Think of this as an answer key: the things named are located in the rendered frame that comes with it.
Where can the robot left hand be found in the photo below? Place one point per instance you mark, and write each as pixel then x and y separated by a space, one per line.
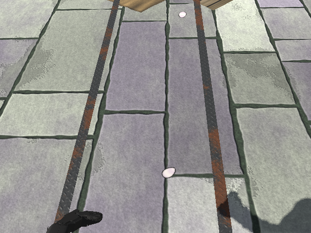
pixel 75 220

